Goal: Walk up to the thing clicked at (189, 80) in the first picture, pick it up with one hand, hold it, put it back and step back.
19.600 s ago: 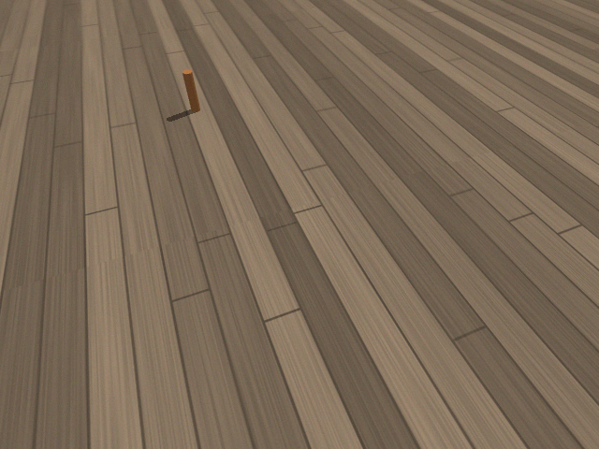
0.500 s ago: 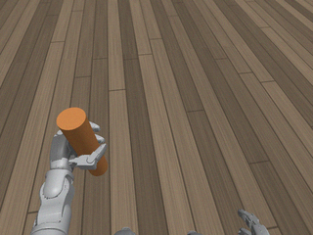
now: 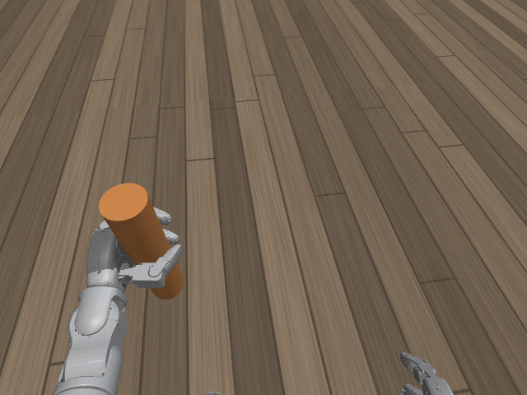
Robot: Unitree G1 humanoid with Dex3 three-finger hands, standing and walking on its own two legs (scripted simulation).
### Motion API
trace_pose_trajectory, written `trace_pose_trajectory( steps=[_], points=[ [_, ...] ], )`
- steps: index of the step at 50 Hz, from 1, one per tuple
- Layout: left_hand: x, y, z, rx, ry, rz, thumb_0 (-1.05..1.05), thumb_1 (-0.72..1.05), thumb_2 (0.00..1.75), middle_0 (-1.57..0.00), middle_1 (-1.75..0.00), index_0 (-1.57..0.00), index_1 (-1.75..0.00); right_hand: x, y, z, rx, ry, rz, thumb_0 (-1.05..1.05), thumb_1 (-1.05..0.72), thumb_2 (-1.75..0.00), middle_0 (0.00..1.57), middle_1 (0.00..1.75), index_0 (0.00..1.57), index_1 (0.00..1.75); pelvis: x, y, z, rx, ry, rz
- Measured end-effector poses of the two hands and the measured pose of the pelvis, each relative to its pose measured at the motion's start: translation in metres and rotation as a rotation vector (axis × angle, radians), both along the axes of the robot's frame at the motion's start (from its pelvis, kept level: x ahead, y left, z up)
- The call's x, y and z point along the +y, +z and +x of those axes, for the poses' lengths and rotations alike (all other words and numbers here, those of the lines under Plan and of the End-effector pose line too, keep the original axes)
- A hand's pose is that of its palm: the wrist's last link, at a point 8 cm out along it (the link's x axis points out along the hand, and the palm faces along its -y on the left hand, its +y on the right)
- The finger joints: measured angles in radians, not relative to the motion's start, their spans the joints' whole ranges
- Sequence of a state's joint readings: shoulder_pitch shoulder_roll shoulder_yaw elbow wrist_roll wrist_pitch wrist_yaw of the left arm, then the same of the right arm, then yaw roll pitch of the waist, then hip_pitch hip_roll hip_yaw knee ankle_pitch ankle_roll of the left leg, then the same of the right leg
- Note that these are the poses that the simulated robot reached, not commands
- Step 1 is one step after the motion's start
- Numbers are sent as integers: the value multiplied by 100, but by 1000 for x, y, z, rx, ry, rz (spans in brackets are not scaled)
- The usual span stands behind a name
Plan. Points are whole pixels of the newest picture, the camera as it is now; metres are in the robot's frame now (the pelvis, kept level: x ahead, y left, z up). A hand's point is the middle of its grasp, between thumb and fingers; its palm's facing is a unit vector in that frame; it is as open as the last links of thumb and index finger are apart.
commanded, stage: hold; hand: left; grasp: from the side
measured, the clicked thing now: (150, 251) +0.32 +0.18 +0.04
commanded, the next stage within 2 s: none
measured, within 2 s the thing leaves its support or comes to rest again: neither
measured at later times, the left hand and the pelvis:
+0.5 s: hand (155, 248) +0.32 +0.17 +0.06, palm faces +0.07 -1.00 +0.00, open 7.4 cm; pelvis +0.00 +0.00 +0.00, yaw +0 degrees
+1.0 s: hand (155, 246) +0.32 +0.17 +0.06, palm faces +0.07 -1.00 +0.00, open 7.4 cm; pelvis +0.00 +0.00 +0.01, yaw +0 degrees
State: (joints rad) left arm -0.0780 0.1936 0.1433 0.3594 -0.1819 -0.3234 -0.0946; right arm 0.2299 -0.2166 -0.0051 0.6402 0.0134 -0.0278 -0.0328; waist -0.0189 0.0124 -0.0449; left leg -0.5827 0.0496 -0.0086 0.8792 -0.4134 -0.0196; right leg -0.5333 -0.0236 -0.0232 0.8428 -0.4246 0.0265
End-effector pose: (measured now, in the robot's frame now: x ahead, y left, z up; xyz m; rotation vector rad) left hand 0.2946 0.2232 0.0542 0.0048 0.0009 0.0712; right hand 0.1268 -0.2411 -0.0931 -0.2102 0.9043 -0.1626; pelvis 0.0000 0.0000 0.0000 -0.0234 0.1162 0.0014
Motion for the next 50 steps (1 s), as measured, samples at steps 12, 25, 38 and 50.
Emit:
trace_pose_trajectory(
  steps=[12, 25, 38, 50],
  points=[
    [2, 3, -1, -4, 7, -2, -2, -8, 110, -86, -106, -87, -107, 2, 4, 6, -10, 9, 3, 1, -92, -90, 20, 30, 20, 30, 1, 3, 3, -11, 2, 0],
    [0, 1, 1, 6, -1, -2, -2, -8, 110, -86, -106, -87, -107, -1, 3, -1, 6, 5, 3, 1, -91, -90, 20, 30, 20, 30, 0, 4, 1, -13, 2, 0],
    [-1, 5, -4, -6, 0, -2, -2, -8, 110, -86, -106, -87, -107, -2, 5, -7, 5, -1, 6, 1, -91, -90, 20, 30, 20, 30, -1, 6, -4, -24, 2, 3],
    [-3, 10, -1, -26, -4, -4, -2, -8, 110, -86, -107, -87, -107, -2, 5, -1, -4, 9, 5, 1, -91, -90, 20, 30, 20, 30, -2, 6, -2, -21, 4, 3]
  ],
)
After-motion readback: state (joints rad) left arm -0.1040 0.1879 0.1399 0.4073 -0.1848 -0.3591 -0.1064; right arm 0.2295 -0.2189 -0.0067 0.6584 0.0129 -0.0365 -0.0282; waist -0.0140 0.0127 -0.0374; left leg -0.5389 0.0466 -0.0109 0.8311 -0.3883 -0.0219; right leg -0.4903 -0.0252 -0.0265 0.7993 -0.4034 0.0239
